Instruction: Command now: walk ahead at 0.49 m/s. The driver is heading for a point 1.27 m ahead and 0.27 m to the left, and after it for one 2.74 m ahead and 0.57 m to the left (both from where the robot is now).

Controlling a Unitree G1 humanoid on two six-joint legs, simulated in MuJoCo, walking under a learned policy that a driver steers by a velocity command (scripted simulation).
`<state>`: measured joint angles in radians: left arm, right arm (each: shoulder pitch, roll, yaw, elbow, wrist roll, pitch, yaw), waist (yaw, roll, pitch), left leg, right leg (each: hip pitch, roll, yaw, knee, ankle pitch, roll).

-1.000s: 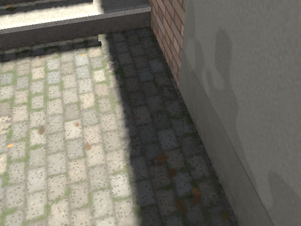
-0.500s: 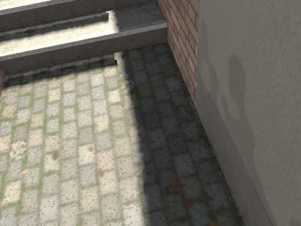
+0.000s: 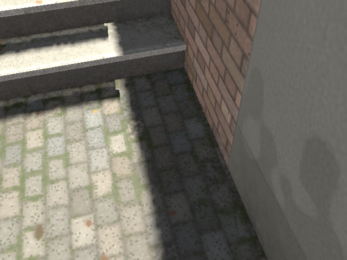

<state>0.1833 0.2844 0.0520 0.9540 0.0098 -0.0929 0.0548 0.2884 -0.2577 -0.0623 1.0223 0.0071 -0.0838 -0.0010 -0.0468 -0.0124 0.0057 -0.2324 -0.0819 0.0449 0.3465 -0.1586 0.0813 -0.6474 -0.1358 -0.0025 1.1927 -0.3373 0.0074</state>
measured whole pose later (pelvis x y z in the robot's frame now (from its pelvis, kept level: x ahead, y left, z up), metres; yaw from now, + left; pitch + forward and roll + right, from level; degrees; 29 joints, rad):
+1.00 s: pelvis +0.40 +0.14 -0.01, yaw +0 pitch +1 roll +1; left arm 0.23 0.22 0.00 1.06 0.04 0.00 0.05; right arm 0.11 -0.21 -0.05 0.95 -0.01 0.00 -0.04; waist -0.02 0.01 0.01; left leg -0.35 -0.10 0.02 0.48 -0.14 0.07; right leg -0.27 -0.05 -0.01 0.59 -0.31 0.01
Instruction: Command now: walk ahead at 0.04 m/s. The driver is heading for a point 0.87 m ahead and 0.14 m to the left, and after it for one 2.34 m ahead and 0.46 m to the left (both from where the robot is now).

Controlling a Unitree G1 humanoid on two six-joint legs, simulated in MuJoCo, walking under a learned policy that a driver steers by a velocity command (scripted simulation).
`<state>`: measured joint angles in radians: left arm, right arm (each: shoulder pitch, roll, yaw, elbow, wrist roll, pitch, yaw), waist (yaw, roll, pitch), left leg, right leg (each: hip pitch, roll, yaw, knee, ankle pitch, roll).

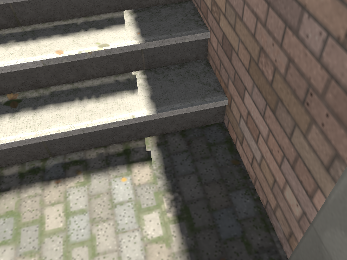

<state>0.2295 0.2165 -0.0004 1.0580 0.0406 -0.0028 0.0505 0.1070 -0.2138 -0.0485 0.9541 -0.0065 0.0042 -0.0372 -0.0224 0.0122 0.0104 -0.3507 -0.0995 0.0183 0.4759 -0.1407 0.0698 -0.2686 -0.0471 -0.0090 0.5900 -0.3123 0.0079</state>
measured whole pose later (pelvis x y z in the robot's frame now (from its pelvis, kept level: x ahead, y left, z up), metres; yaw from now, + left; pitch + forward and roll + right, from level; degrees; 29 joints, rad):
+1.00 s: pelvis +0.17 -0.05 +0.01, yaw +0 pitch +1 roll +3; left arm 0.33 0.24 0.04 1.03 0.00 -0.11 0.03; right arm 0.26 -0.29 -0.07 0.94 0.04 -0.08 -0.01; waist 0.01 0.06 -0.01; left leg -0.48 -0.11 -0.12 1.15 -0.28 0.09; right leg -0.28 -0.05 -0.03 0.52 -0.27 -0.03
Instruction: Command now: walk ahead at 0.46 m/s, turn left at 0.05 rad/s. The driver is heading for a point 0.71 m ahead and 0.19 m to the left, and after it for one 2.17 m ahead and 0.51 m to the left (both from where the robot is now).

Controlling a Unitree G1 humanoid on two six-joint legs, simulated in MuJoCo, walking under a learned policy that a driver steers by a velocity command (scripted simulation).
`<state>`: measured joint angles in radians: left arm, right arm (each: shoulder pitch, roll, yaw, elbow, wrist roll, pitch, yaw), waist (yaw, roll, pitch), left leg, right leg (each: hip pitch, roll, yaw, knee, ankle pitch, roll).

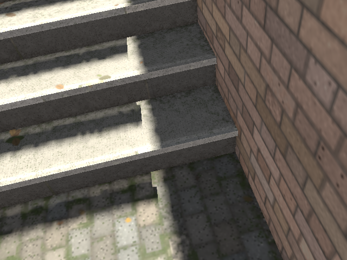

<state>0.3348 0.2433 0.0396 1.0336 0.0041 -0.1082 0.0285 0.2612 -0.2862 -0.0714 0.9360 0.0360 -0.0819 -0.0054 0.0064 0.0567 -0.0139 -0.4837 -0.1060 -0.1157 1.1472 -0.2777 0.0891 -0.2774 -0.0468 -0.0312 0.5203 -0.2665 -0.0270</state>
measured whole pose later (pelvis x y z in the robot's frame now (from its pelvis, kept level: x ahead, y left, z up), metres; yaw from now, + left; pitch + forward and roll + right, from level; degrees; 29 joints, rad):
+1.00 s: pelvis +0.59 +0.22 -0.02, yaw +21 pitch -1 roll -1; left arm 0.13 0.21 0.02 0.89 0.02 -0.09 0.00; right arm 0.39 -0.29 -0.03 0.99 -0.02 -0.10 -0.03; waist -0.04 0.05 0.05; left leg -0.03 -0.17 -0.05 0.76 -0.38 0.09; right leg -0.38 0.08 -0.06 0.52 -0.14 -0.10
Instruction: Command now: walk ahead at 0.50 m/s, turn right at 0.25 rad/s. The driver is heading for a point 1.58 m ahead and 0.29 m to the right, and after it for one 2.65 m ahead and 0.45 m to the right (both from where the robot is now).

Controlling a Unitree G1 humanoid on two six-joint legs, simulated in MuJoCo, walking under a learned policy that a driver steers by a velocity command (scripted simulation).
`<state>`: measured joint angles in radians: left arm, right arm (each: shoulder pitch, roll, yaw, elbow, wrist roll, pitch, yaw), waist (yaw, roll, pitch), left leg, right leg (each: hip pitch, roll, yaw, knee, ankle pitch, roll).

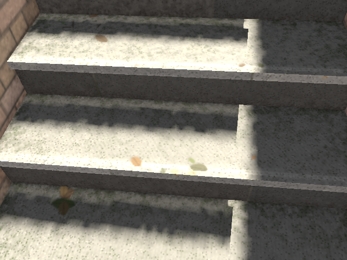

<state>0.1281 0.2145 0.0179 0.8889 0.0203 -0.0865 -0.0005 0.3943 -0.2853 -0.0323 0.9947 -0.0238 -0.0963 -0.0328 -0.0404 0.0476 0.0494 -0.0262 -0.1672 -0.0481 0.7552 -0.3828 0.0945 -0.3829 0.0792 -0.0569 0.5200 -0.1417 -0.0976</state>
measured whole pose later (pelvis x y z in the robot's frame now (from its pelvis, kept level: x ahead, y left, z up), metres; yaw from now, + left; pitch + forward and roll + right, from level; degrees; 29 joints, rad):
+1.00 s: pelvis +0.44 +0.08 +0.18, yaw -28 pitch +5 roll +0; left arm 0.10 0.22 0.02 0.78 0.04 -0.01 -0.11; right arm 0.35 -0.14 0.02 0.92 -0.03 -0.14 0.07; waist -0.06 -0.04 -0.05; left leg -0.25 0.08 0.23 0.50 -0.33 0.01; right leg -0.79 -0.10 -0.01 1.12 -0.02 0.03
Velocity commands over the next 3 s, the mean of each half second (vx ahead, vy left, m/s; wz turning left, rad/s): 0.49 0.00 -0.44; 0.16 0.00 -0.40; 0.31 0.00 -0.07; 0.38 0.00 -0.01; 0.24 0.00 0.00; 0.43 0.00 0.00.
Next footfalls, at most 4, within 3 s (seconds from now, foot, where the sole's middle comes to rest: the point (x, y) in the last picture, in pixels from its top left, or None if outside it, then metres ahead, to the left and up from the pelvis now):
0.50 left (130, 246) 0.48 0.18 -0.59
1.06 right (215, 246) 0.47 -0.10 -0.59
1.50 left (150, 135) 0.80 0.10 -0.42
2.10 right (231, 52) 1.02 -0.20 -0.24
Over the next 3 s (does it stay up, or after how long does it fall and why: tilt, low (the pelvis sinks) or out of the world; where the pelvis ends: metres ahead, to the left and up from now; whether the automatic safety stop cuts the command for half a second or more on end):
stays up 1.32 -0.18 0.67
